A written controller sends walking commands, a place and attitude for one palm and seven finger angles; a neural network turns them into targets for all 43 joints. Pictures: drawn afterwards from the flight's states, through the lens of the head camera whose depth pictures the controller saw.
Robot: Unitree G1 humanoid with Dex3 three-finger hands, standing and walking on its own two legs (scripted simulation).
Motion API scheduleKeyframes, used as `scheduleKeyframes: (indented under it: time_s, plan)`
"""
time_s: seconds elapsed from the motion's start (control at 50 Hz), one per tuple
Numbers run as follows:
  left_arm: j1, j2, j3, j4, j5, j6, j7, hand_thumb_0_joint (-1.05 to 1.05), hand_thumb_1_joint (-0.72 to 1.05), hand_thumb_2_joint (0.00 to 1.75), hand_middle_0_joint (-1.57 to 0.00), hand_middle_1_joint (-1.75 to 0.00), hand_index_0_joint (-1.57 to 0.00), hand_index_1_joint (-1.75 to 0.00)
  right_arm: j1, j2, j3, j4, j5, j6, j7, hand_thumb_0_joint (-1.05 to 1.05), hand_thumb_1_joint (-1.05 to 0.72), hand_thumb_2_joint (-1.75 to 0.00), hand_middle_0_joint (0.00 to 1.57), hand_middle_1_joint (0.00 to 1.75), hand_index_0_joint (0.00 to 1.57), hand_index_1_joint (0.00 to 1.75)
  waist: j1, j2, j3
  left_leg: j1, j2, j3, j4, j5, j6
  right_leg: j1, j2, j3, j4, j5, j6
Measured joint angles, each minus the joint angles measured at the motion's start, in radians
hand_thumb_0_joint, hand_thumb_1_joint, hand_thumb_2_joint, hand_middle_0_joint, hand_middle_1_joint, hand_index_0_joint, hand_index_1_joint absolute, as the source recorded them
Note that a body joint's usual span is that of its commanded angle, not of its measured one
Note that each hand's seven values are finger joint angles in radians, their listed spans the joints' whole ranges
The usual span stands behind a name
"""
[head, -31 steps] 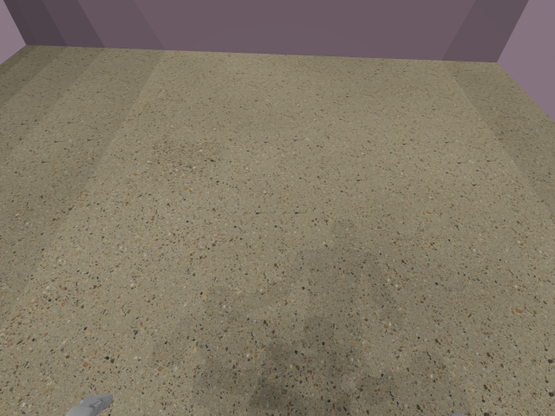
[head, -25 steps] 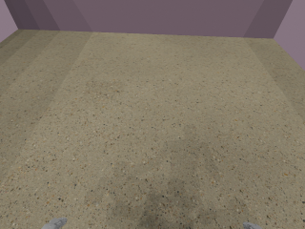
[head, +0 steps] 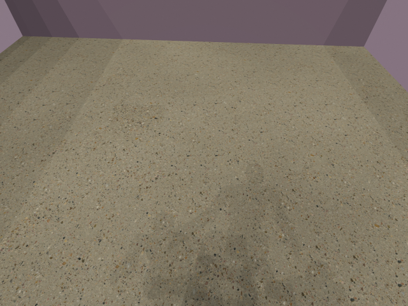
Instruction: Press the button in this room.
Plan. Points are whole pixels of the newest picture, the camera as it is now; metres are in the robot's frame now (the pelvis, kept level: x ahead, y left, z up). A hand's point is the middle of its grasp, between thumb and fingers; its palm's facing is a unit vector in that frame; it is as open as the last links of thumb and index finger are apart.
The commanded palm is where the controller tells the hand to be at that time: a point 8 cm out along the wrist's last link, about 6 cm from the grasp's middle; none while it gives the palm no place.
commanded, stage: stand and wait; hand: left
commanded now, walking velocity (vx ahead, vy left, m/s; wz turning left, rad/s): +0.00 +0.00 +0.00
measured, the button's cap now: out of the picture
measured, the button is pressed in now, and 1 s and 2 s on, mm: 0 0 0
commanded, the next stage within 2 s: turn or walk to find it in 0.28 s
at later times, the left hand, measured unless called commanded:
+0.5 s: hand out of the picture +0.07 +0.24 -0.16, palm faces +0.00 -0.95 -0.32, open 7.4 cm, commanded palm none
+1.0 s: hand out of the picture +0.02 +0.22 -0.17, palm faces +0.21 -0.94 -0.26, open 7.4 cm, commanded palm none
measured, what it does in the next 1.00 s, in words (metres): lifts its right foot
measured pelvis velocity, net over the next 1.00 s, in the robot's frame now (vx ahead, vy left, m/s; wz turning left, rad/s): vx -0.03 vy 0.00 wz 0.23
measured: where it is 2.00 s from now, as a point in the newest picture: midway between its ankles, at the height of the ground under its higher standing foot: outside the picture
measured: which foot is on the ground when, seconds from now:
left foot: down 0.00-1.00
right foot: down 0.00-0.68, up 0.70-1.00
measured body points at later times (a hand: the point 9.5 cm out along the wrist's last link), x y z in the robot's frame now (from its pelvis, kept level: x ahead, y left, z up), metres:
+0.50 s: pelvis +0.00 +0.00 +0.00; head +0.01 +0.00 +0.45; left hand +0.07 +0.28 -0.14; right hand +0.07 -0.29 -0.14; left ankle +0.01 +0.13 -0.74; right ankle +0.01 -0.12 -0.74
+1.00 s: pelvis -0.03 +0.00 +0.00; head +0.01 +0.01 +0.44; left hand +0.01 +0.27 -0.15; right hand +0.06 -0.23 -0.15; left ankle +0.01 +0.12 -0.74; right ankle -0.03 -0.14 -0.71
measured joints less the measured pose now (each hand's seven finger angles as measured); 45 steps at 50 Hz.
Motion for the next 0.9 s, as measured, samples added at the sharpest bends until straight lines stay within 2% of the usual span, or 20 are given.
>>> scheduleKeyframes:
  time_s: [0.36,0.54,0.62,0.68,0.74,0.8,0.9]
  plan:
    - [-0.021,-0.003,0.002,0.006,0.001,-0.004,-0.001,0.00,0.90,0.90,-0.21,-0.30,-0.20,-0.30,0.007,0.007,0.002,0.018,0.000,-0.004,0.004,0.01,-0.91,-0.90,0.21,0.30,0.20,0.30,-0.008,0.003,-0.004,-0.014,0.006,-0.004,-0.010,0.014,-0.007,-0.013,0.006,-0.004,-0.011,0.013,-0.006]
    - [-0.017,-0.052,0.008,-0.049,0.002,0.023,0.021,0.00,0.91,0.90,-0.20,-0.30,-0.20,-0.30,0.026,0.050,-0.003,-0.030,-0.002,0.030,0.002,0.00,-0.91,-0.90,0.20,0.30,0.20,0.30,-0.011,0.007,-0.001,-0.106,-0.010,-0.047,0.106,-0.031,-0.004,-0.072,-0.010,-0.047,0.076,-0.036,-0.001]
    - [0.001,-0.084,0.008,-0.080,0.008,0.031,0.024,0.00,0.91,0.90,-0.20,-0.30,-0.20,-0.30,0.050,0.085,-0.011,-0.056,0.000,0.043,0.006,0.00,-0.91,-0.90,0.20,0.30,0.20,0.30,-0.019,0.006,0.017,-0.154,0.000,-0.019,0.208,-0.088,-0.001,-0.089,-0.026,-0.087,0.135,-0.073,0.007]
    - [0.020,-0.090,0.016,-0.095,0.007,0.041,0.027,0.00,0.90,0.90,-0.21,-0.30,-0.20,-0.30,0.067,0.124,-0.011,-0.066,-0.001,0.041,0.010,0.00,-0.91,-0.90,0.20,0.30,0.20,0.30,-0.007,-0.043,0.027,-0.152,-0.035,-0.002,0.215,-0.085,0.035,-0.114,-0.069,-0.086,0.207,-0.104,0.022]
    - [0.024,-0.094,0.022,-0.094,0.006,0.060,0.030,0.00,0.91,0.90,-0.21,-0.30,-0.20,-0.30,0.082,0.158,-0.012,-0.086,-0.004,0.027,0.006,0.00,-0.91,-0.90,0.21,0.30,0.20,0.30,-0.011,-0.053,0.033,-0.151,-0.043,-0.011,0.186,-0.066,0.048,-0.195,-0.048,-0.043,0.427,-0.256,0.034]
    - [0.016,-0.098,0.034,-0.099,0.006,0.063,0.027,0.00,0.91,0.90,-0.20,-0.30,-0.20,-0.30,0.096,0.178,-0.012,-0.097,-0.004,0.025,-0.003,0.00,-0.91,-0.90,0.21,0.30,0.20,0.30,-0.017,-0.042,0.037,-0.145,-0.046,-0.041,0.121,-0.017,0.050,-0.251,-0.031,-0.024,0.575,-0.256,0.042]
    - [0.008,-0.105,0.048,-0.117,0.003,0.055,0.024,0.00,0.91,0.90,-0.20,-0.30,-0.20,-0.30,0.106,0.178,-0.026,-0.106,-0.006,0.029,-0.010,0.00,-0.91,-0.90,0.21,0.30,0.20,0.30,-0.022,-0.015,0.033,-0.150,-0.054,-0.086,0.054,0.041,0.043,-0.248,-0.027,-0.008,0.553,-0.238,0.058]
